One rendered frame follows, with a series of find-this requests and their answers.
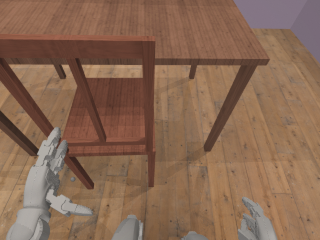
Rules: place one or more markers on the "chair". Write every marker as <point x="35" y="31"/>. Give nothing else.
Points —
<point x="108" y="116"/>

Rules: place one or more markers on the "left robot shin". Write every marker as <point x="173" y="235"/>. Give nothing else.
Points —
<point x="131" y="217"/>

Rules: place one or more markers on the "left robot hand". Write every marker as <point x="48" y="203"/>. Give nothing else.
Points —
<point x="44" y="174"/>

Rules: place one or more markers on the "robot left thigh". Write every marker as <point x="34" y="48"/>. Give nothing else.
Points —
<point x="129" y="229"/>

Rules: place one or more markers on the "robot left forearm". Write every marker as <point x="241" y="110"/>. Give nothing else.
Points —
<point x="31" y="224"/>

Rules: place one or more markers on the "table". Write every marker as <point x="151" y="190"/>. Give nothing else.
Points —
<point x="187" y="32"/>

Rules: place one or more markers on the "right robot hand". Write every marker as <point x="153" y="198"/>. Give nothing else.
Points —
<point x="260" y="229"/>

